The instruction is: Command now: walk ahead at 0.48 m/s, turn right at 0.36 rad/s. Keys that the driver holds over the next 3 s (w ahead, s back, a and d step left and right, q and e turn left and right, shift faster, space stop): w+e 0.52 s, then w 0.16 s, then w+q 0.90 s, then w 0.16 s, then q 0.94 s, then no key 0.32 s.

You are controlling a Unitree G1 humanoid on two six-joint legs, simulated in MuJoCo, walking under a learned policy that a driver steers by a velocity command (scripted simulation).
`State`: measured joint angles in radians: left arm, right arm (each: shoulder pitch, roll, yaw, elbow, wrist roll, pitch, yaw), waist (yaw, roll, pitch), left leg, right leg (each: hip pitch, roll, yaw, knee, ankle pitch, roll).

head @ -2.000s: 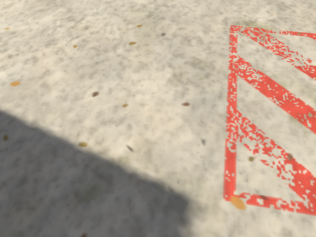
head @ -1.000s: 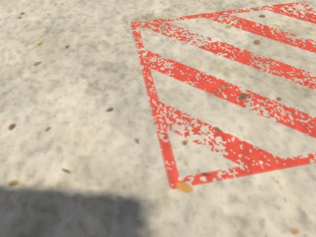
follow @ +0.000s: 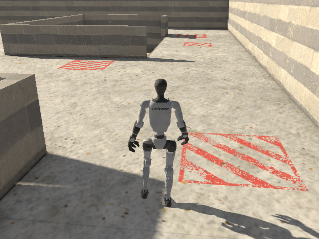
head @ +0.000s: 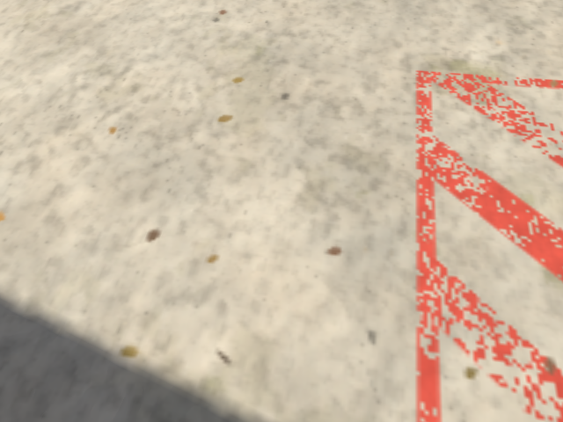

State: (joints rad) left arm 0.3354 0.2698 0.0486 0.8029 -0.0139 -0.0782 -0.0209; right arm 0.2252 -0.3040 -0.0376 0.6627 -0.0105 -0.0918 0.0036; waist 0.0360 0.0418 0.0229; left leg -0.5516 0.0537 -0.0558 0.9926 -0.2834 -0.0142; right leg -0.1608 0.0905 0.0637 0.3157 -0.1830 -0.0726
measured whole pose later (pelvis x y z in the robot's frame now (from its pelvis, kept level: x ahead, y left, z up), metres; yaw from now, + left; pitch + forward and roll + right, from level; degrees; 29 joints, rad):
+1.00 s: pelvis +0.52 -0.12 +0.00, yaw -17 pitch +0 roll -1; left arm 0.29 0.26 0.06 0.78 0.02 -0.09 -0.02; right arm 0.23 -0.32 -0.06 0.80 0.03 -0.04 0.00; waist 0.03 0.05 0.04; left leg -0.65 0.11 -0.08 1.04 -0.16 -0.02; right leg -0.10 0.04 -0.14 0.29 -0.19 -0.06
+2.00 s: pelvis +1.07 -0.19 +0.00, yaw +14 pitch +1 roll -1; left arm 0.19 0.26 0.05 0.77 0.02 -0.08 -0.01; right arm 0.23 -0.32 -0.08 0.67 0.02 0.02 -0.03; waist 0.01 0.05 0.08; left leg -0.59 0.03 -0.06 1.04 -0.35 -0.06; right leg -0.24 0.02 -0.10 0.38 -0.16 -0.05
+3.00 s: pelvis +1.16 -0.16 -0.01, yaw +42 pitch +0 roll +0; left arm 0.18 0.26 0.04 0.76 -0.01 0.02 0.01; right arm 0.18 -0.28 -0.06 0.65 0.01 0.05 -0.02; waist 0.03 0.01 0.04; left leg -0.23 0.00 -0.05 0.52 -0.27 -0.06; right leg -0.25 -0.03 -0.02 0.50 -0.25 0.01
